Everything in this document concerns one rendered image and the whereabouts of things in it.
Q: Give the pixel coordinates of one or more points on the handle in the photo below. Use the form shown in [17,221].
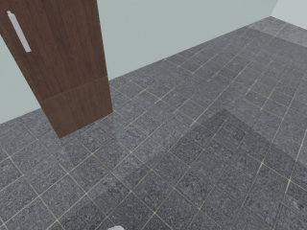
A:
[19,31]

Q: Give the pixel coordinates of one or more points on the cupboard door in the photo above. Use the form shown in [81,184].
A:
[64,38]

